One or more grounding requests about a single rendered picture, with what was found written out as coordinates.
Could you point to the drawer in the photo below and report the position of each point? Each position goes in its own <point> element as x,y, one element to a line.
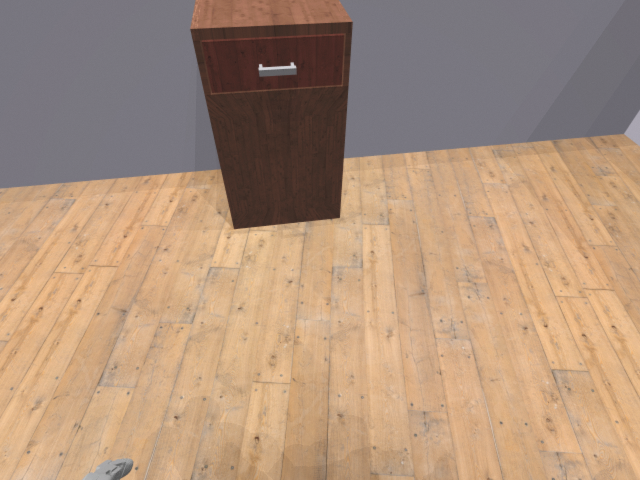
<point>233,64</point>

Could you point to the robot left hand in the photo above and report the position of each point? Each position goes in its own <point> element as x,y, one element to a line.
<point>111,470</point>

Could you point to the cabinet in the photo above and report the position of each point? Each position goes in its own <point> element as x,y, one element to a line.
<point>281,151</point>

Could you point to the handle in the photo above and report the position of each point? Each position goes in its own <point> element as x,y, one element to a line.
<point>277,71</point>

